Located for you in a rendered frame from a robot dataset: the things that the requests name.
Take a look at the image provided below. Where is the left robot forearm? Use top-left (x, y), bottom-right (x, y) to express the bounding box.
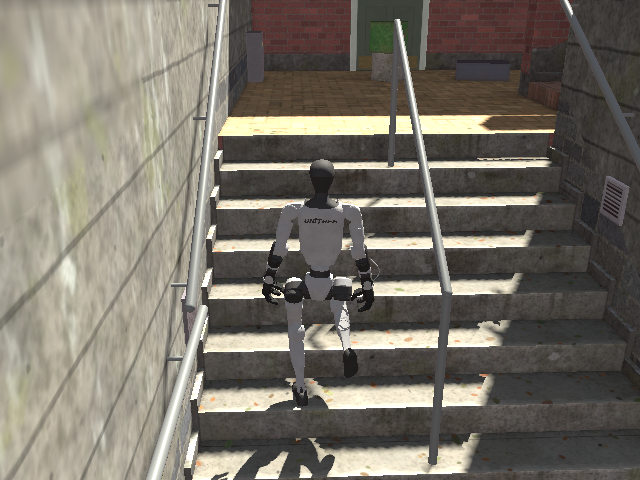
top-left (263, 241), bottom-right (283, 284)

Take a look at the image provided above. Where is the robot head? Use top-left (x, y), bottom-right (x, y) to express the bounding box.
top-left (304, 159), bottom-right (339, 209)

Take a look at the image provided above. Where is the right robot forearm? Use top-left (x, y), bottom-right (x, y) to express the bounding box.
top-left (355, 244), bottom-right (374, 290)

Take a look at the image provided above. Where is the robot right upper arm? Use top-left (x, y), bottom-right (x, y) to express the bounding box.
top-left (342, 203), bottom-right (366, 259)

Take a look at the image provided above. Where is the robot left upper arm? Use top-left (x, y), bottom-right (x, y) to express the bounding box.
top-left (273, 202), bottom-right (301, 257)

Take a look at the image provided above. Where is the left robot hand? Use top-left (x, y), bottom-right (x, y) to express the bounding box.
top-left (262, 281), bottom-right (284, 305)

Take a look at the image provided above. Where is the robot left thigh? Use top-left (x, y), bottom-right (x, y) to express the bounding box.
top-left (284, 277), bottom-right (305, 343)

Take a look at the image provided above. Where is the right robot hand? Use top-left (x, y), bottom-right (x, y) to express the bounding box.
top-left (351, 286), bottom-right (375, 312)

